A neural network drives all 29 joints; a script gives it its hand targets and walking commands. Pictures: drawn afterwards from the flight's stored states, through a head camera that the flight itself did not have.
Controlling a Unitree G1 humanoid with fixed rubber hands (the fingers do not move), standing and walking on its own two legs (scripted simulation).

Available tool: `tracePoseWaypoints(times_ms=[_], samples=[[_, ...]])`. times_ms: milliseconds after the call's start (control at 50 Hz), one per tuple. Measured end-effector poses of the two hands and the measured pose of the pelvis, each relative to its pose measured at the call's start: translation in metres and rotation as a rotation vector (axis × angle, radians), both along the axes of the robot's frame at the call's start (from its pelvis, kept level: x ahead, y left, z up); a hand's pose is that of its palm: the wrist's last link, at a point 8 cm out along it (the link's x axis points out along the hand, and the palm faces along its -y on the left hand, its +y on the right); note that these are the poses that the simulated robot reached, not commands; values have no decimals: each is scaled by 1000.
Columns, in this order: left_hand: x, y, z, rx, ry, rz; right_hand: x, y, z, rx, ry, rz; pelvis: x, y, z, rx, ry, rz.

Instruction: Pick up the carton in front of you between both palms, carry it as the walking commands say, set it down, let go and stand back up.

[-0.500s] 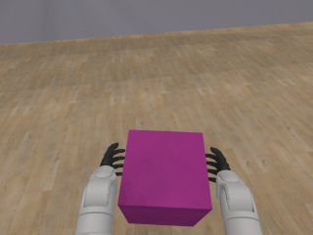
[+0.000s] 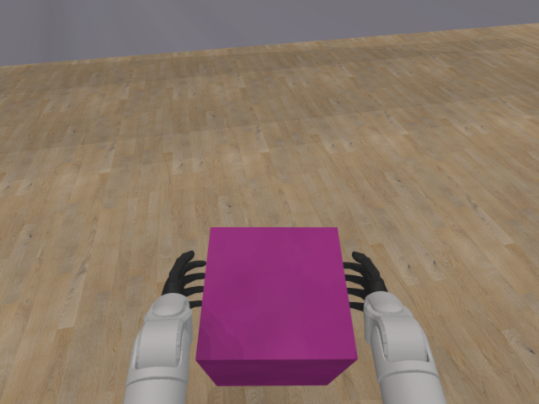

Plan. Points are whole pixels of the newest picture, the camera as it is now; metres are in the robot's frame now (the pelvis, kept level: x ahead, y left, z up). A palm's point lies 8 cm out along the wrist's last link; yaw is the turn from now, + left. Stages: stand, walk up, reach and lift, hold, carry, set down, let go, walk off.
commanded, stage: hold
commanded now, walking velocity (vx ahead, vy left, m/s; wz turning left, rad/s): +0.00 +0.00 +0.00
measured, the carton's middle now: (273, 312) +0.32 +0.03 -0.07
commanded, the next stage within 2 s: set down in 0.82 s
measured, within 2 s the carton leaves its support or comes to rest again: neither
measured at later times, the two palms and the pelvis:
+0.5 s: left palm (162, 280) +0.31 +0.20 +0.03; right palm (358, 307) +0.27 -0.09 +0.05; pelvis +0.00 +0.09 +0.01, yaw -11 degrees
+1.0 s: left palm (177, 277) +0.31 +0.17 +0.05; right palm (379, 330) +0.24 -0.12 +0.05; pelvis -0.02 +0.09 +0.00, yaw -13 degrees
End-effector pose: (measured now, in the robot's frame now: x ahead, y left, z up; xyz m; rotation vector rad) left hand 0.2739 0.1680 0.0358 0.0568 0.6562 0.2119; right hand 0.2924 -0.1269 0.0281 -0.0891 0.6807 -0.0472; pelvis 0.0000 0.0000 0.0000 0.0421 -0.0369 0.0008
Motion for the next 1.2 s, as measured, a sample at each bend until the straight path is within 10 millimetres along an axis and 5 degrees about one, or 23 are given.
tracePoseWaypoints(times_ms=[100,220,460,680,860,1020,1200], samples=[[11,-29,-5,-37,18,-155,-24,-29,-4,-30,20,-145,-3,13,6,-15,-22,-108],[43,-60,14,-10,-38,-323,-49,-51,4,23,-35,-346,-4,36,5,-34,-26,-159],[36,24,-1,-82,10,-196,-25,26,22,-60,16,-206,3,84,8,-43,-47,-186],[44,29,17,-65,-21,-299,-46,35,18,-7,-19,-299,0,119,6,-51,-57,-226],[40,18,24,-101,-39,-303,-54,24,30,-5,-41,-322,-8,112,3,-45,-107,-235],[32,0,14,-94,-1,-268,-54,7,16,12,-1,-332,-21,88,-2,-41,-132,-229],[72,-4,-12,-38,-24,-224,-13,7,-18,10,-12,-309,-38,58,-16,-32,-47,-204]])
